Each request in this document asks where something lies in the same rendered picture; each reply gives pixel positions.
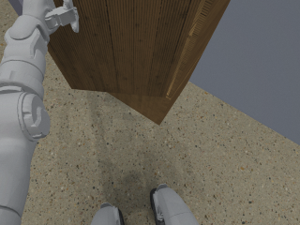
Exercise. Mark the cupboard door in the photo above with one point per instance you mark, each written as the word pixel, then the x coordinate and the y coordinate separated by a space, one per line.
pixel 123 46

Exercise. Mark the right robot shin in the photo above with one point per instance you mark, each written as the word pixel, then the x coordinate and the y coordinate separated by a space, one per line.
pixel 159 217

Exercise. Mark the robot left forearm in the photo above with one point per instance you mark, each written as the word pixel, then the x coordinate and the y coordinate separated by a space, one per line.
pixel 23 65

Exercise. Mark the left robot thigh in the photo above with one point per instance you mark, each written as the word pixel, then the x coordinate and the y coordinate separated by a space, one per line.
pixel 106 216

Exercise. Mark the handle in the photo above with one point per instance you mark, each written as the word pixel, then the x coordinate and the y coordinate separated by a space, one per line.
pixel 18 6

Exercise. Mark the left robot hand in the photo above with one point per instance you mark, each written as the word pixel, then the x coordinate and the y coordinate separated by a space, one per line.
pixel 50 15

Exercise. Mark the robot left upper arm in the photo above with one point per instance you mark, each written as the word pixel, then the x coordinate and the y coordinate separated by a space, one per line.
pixel 23 121

